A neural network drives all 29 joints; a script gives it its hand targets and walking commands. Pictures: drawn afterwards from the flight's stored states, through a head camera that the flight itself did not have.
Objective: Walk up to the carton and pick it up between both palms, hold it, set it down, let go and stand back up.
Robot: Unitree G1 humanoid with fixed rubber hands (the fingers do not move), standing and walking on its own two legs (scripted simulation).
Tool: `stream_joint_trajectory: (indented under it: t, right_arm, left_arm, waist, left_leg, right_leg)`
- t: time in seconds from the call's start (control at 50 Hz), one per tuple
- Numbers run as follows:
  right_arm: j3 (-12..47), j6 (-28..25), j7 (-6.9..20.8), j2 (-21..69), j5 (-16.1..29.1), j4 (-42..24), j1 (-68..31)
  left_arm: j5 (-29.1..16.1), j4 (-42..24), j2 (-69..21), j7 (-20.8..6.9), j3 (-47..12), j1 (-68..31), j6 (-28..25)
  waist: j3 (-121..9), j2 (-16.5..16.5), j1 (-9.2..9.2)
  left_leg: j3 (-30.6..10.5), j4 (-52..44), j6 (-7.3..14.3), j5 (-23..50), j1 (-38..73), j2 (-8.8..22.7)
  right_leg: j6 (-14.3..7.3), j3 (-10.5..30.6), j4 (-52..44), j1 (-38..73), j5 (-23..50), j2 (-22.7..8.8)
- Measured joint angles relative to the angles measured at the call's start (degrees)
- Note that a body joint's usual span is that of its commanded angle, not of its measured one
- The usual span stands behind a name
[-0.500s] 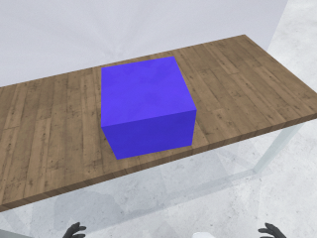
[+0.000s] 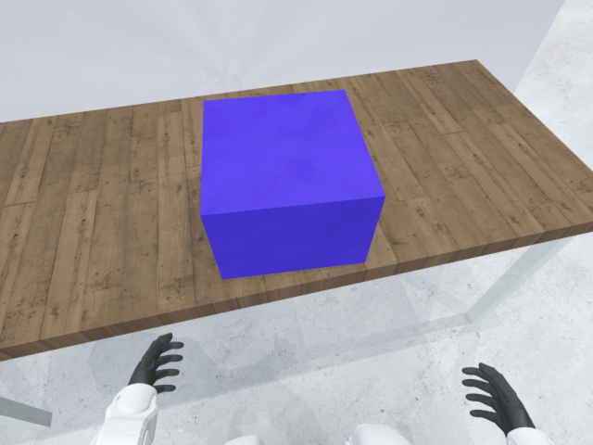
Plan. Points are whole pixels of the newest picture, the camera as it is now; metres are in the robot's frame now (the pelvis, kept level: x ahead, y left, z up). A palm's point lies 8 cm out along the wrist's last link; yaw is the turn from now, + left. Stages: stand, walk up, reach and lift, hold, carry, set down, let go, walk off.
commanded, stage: reach and lift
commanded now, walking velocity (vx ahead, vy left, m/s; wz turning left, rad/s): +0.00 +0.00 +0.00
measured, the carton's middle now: (285, 182) +0.53 +0.03 -0.01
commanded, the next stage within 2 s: none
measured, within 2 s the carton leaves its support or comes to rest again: neither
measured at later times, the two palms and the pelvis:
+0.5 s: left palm (127, 385) +0.20 +0.25 -0.03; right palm (491, 405) +0.16 -0.24 -0.06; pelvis +0.01 -0.03 +0.02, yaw +2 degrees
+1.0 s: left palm (112, 369) +0.21 +0.26 -0.02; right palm (462, 344) +0.24 -0.21 -0.03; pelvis +0.03 -0.02 +0.02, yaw +4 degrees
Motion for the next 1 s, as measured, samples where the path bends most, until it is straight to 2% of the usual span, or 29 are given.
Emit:
stream_joint_trajectory:
  t: [0.04,0.12,0.22,0.32,0.46,0.58,0.74,0.9,1.0]
  right_arm:
    - [0.86,-0.18,-0.32,0.15,0.65,-0.09,0.91]
    - [1.79,1.62,-1.2,-0.33,1.23,0.25,1.03]
    - [2.37,3.5,-2.16,1.4,1.5,-3.93,1.89]
    - [3.3,1.54,-3.17,5.39,0.65,-8.14,3.86]
    - [3.65,-1.92,-5.4,8.51,-1.04,-9.14,5.4]
    - [4.13,-2.36,-5.79,7.61,1.2,-9.79,5.22]
    - [6.5,-5.69,-5.78,7.06,6.02,-7.33,1.83]
    - [8.96,-12.88,-5.63,6.51,10.38,-2.1,-0.37]
    - [7.96,-15.75,-5.12,5.67,11.03,-0.28,-2.03]
  left_arm:
    - [0.62,-0.21,-0.48,0.02,0.12,0.93,-0.52]
    - [1.95,3.85,0.0,-0.27,0.31,0.44,-0.61]
    - [1.4,5.92,1.24,-0.77,1.87,-0.17,-1.93]
    - [-2.27,5.14,2.56,-0.99,2.19,0.83,-7.94]
    - [-6.7,9.65,3.91,-2.95,2.0,0.84,-16.2]
    - [-8.48,11.81,4.53,-2.91,1.32,-0.71,-20.33]
    - [-10.02,14.21,4.29,-3.27,0.87,-1.58,-26.77]
    - [-9.49,14.53,3.29,-4.43,1.25,0.1,-33.78]
    - [-12.23,16.56,3.89,-4.61,0.3,-0.69,-37.65]
  waist:
    - [-1.98,-0.55,-0.09]
    - [-2.76,-1.01,-0.19]
    - [0.12,-0.43,0.35]
    - [0.77,0.63,0.51]
    - [-1.28,0.84,-0.16]
    - [-1.62,-0.15,1.02]
    - [-2.95,-1.17,1.84]
    - [-3.44,0.29,2.2]
    - [-3.98,0.8,2.14]
  left_leg:
    - [-0.47,-2.81,-0.66,0.99,2.6,0.18]
    - [-1.32,-6.08,-1.06,2.4,5.91,-0.01]
    - [-1.71,-8.53,-1.29,4.16,7.12,-0.39]
    - [-1.88,-11.96,-1.61,6.43,7.25,-0.75]
    - [-1.82,-15.93,-1.87,8.23,8.89,-0.92]
    - [-1.72,-16.69,-2.02,8.14,9.87,-0.71]
    - [-2.45,-16.85,-2.23,7.61,9.59,-0.77]
    - [-3.37,-15.48,-2.11,6.31,9.64,-0.79]
    - [-3.9,-13.43,-1.75,5.58,7.42,-1.11]
  right_leg:
    - [-0.69,-0.54,-3.11,2.93,0.96,0.28]
    - [-1.31,-1.47,-6.07,6.48,1.82,0.21]
    - [-1.52,-1.9,-7.23,7.31,2.64,-0.09]
    - [-1.76,-2.11,-9.4,6.99,4.05,-0.31]
    - [-2.03,-2.11,-12.22,8.12,5.14,-0.3]
    - [-2.23,-2.04,-13.04,9.07,5.11,-0.04]
    - [-2.18,-2.75,-13.87,9.43,4.64,-0.13]
    - [-1.78,-3.61,-14.77,10.88,4.25,-0.22]
    - [-1.5,-4.09,-13.05,9.02,3.55,-0.64]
